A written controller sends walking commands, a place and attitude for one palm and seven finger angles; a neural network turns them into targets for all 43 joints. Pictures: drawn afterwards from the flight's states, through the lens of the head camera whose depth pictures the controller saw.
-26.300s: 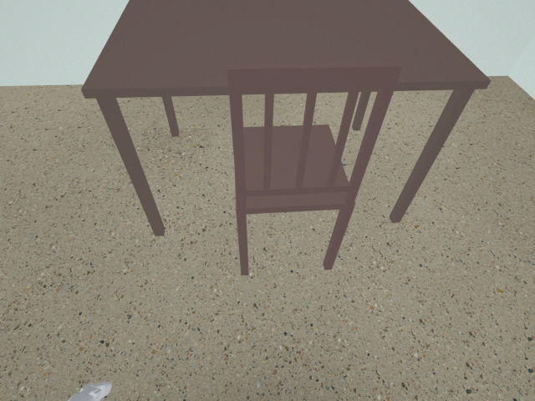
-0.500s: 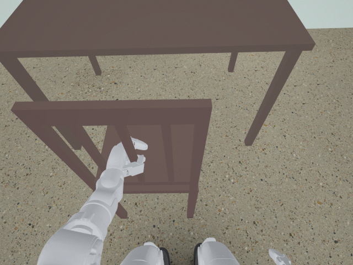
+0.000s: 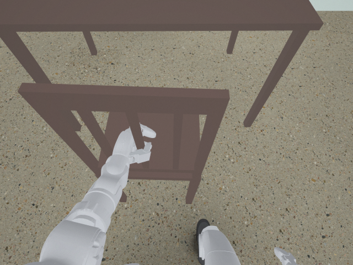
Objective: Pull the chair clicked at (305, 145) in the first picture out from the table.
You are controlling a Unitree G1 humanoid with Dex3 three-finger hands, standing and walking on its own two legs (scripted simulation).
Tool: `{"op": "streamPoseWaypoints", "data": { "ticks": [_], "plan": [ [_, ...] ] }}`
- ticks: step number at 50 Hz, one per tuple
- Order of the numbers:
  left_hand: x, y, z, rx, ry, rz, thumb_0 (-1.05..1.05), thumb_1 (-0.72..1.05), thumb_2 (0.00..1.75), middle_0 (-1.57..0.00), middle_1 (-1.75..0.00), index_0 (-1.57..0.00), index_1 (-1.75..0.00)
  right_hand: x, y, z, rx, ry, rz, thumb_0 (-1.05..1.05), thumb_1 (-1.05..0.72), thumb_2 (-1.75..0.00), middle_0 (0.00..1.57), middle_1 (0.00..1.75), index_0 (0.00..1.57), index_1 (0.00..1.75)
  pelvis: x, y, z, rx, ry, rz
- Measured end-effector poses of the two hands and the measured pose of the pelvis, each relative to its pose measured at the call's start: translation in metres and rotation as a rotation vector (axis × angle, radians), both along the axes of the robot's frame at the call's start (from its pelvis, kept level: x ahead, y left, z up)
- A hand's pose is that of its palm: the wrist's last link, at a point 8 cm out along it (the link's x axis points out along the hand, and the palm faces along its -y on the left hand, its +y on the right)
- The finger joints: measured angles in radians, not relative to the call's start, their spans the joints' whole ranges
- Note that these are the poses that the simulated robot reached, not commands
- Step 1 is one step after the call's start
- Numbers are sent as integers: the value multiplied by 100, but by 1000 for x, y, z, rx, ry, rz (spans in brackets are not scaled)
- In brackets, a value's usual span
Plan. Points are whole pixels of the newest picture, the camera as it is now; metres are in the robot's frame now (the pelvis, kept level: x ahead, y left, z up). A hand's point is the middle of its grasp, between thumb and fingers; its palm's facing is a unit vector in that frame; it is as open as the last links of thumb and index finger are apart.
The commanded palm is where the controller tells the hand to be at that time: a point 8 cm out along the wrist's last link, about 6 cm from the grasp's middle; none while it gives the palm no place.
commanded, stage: step backward, pulling the chair out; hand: left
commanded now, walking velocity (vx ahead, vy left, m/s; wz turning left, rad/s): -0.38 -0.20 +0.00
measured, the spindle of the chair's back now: (140, 144) +0.40 +0.09 -0.06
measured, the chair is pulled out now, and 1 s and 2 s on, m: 0.24 0.26 0.26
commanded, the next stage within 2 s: stop walking, hand still on the chair in 1.98 s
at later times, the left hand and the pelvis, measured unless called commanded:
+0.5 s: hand (143, 158) +0.36 +0.08 -0.05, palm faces -0.09 -0.98 -0.18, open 5.3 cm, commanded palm +0.37 +0.13 -0.05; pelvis -0.02 -0.01 -0.01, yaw +0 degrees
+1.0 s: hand (143, 157) +0.36 +0.08 -0.05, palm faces -0.09 -0.98 -0.19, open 5.3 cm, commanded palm +0.38 +0.13 -0.05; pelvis +0.00 -0.02 -0.01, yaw +0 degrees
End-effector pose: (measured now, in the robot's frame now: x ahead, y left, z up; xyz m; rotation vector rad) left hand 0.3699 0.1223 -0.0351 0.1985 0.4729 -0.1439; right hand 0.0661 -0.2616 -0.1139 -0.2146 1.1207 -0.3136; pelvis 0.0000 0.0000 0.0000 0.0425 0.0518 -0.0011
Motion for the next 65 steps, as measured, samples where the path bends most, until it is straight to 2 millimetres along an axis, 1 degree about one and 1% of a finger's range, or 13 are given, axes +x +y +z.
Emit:
{"op": "streamPoseWaypoints", "data": {
  "ticks": [4,7,10,13,16,20,23,27,32,38,46,55,65],
  "plan": [
    [-7,4,0,3,-11,25,6,70,82,-34,-127,-50,-145,-17,19,-15,69,25,-21,1,-91,-90,20,30,20,30,0,-2,-9,-11,-17,-4],
    [-12,6,0,9,-13,47,6,70,83,-35,-128,-50,-145,-27,24,-25,100,49,-21,1,-91,-90,20,30,20,30,1,-7,-12,-11,-22,-4],
    [-15,7,0,16,-14,76,6,69,84,-37,-127,-50,-145,-33,22,-35,121,70,-16,1,-91,-90,21,30,20,30,3,-13,-16,-14,-21,1],
    [-16,6,0,21,-14,101,6,69,84,-38,-126,-50,-145,-37,11,-40,121,89,-10,1,-91,-90,21,30,20,30,1,-18,-16,-10,-10,12],
    [-16,6,0,22,-14,109,6,69,84,-39,-125,-50,-145,-38,-3,-37,84,90,6,1,-91,-90,21,30,20,30,-8,-17,-14,-7,1,17],
    [-18,6,0,21,-14,100,6,69,83,-39,-126,-50,-145,-41,-21,-22,19,69,8,1,-91,-90,20,30,20,30,-18,-14,-8,18,13,6],
    [-20,7,0,21,-10,95,6,70,82,-38,-126,-50,-145,-43,-30,-12,-17,50,-3,1,-91,-90,20,30,20,30,-18,-12,-5,21,20,2],
    [-21,6,0,26,-20,97,6,70,82,-38,-127,-50,-145,-42,-37,-11,-22,44,-22,1,-91,-90,20,30,20,30,-12,-17,-9,21,6,5],
    [-21,6,0,25,-15,106,6,70,82,-38,-127,-50,-145,-36,-35,-14,-1,40,-25,1,-91,-90,20,30,20,30,-10,-21,-9,6,11,3],
    [-21,6,0,25,-14,99,6,70,81,-38,-127,-50,-145,-32,-23,-15,25,36,-10,1,-91,-90,20,30,20,30,-8,-18,-5,11,29,-3],
    [-20,7,0,34,-20,96,6,69,82,-39,-126,-50,-145,-24,-12,-23,62,46,-13,1,-91,-90,20,30,20,30,0,-19,-6,10,32,-2],
    [-19,7,1,35,-18,97,5,69,82,-39,-126,-50,-145,-22,-16,-20,44,33,-13,1,-91,-90,20,30,20,30,-4,-18,-6,17,35,-3],
    [-19,7,1,35,-16,97,5,69,81,-39,-127,-50,-145,-35,-25,-15,17,49,-30,1,-91,-90,20,30,20,30,-7,-18,-6,15,30,-5]
  ]
}}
